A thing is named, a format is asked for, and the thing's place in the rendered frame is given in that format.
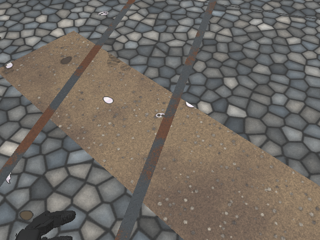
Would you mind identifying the robot left hand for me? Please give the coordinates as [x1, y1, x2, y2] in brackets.
[15, 210, 76, 240]

